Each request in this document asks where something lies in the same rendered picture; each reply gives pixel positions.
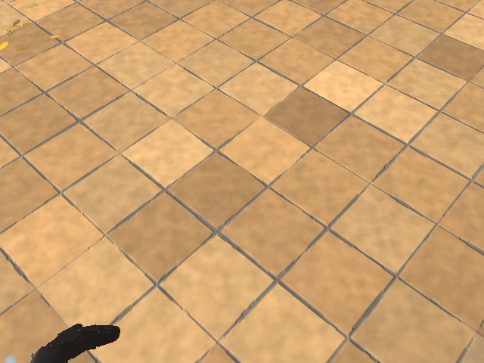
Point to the robot left hand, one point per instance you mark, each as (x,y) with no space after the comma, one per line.
(75,340)

